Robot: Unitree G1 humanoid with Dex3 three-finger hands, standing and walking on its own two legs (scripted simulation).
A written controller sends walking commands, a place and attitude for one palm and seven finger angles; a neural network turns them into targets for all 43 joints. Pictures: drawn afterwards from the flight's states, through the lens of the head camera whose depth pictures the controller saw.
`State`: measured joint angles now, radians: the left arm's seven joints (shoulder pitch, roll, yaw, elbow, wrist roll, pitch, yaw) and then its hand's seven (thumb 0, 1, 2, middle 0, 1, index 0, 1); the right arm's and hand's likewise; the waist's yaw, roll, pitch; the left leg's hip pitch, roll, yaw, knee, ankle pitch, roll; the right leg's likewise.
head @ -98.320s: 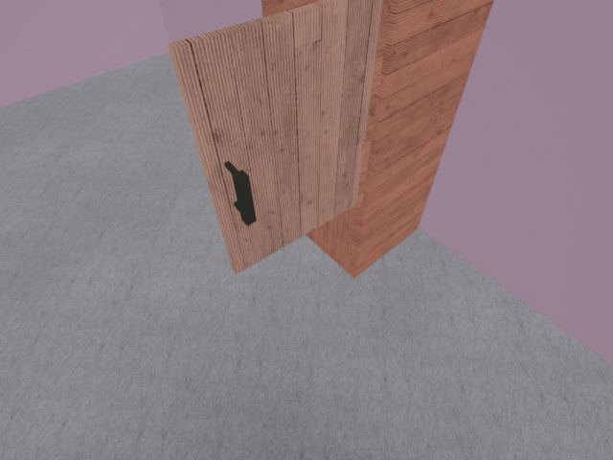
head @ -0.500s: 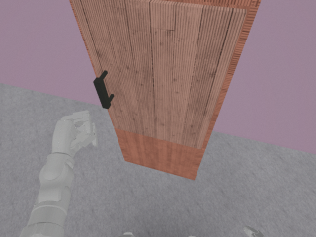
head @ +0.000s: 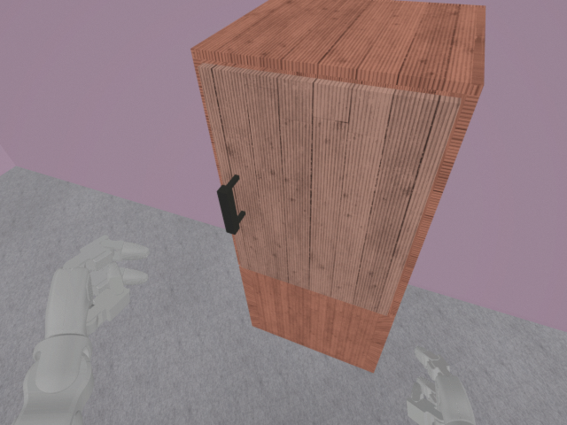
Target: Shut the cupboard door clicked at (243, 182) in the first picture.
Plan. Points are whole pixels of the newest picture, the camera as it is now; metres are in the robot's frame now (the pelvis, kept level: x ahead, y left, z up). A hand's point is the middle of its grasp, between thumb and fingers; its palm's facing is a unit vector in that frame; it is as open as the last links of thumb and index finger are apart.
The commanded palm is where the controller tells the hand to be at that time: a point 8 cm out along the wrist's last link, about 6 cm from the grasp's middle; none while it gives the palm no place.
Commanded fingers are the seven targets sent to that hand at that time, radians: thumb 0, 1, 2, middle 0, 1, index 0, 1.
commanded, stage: draw the hand back to the body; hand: left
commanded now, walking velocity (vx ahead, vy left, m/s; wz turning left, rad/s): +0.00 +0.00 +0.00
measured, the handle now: (233, 204) +0.57 +0.19 -0.05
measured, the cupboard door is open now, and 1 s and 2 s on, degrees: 0 0 0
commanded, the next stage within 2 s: step back with the hand held close in 0.64 s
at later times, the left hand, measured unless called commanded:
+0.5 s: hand (64, 308) +0.19 +0.26 +0.15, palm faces +0.48 -0.78 -0.41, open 7.3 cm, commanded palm +0.14 +0.30 +0.17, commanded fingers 0.00 0.90 0.90 -0.20 -0.30 -0.20 -0.30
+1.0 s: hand (58, 314) +0.19 +0.27 +0.15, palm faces +0.39 -0.78 -0.49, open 7.4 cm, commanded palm +0.13 +0.31 +0.17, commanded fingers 0.00 0.90 0.90 -0.20 -0.30 -0.20 -0.30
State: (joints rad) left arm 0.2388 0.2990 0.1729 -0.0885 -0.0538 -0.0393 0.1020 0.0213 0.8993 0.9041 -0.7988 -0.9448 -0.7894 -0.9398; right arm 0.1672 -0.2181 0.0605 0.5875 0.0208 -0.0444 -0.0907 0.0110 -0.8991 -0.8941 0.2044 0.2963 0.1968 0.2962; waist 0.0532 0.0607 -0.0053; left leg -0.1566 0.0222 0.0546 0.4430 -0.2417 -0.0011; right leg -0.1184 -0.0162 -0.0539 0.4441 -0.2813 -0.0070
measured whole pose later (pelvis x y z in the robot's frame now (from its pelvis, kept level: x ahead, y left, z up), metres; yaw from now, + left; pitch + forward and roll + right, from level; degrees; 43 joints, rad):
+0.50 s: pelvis +0.00 -0.01 +0.00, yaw +0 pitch -4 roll +0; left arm 0.44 0.32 0.33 -0.33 -0.06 -0.06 0.11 0.02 0.90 0.90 -0.24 -0.33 -0.23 -0.33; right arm 0.20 -0.24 0.02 0.65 0.01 -0.09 -0.08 0.01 -0.90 -0.89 0.20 0.30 0.20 0.30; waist 0.07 0.08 0.00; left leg -0.10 0.03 0.05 0.41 -0.23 -0.01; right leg -0.07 -0.01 -0.06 0.41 -0.28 -0.01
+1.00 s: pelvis -0.01 +0.01 +0.00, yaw +0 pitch +0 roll -1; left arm 0.53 0.38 0.36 -0.39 -0.06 -0.13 0.12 0.02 0.89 0.90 -0.22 -0.30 -0.21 -0.30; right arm 0.19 -0.26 -0.01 0.60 0.01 -0.02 -0.09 0.01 -0.90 -0.89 0.20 0.30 0.20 0.30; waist 0.01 0.08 -0.01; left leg -0.25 0.03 0.05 0.49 -0.24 0.01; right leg -0.20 -0.01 -0.05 0.45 -0.26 0.00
